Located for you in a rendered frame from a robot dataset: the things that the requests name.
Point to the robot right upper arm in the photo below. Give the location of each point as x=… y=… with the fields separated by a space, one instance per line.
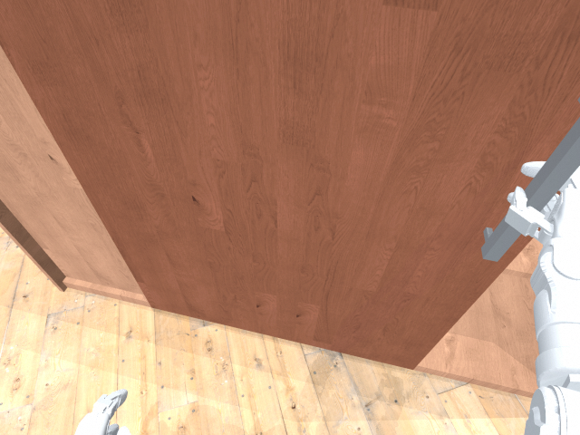
x=554 y=410

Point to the handle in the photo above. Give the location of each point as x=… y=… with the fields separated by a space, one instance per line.
x=559 y=167

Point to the robot right hand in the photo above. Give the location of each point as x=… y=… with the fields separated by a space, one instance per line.
x=562 y=211

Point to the robot left hand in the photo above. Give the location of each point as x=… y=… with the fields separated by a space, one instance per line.
x=98 y=421

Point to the robot right forearm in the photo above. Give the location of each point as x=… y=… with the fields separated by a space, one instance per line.
x=556 y=283

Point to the wardrobe door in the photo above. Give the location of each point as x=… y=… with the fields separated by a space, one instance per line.
x=39 y=187
x=320 y=171

